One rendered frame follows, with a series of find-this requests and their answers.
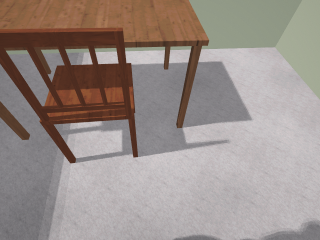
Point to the table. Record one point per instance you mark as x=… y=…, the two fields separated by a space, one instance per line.
x=145 y=23

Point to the chair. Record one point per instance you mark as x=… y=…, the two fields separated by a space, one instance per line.
x=78 y=93

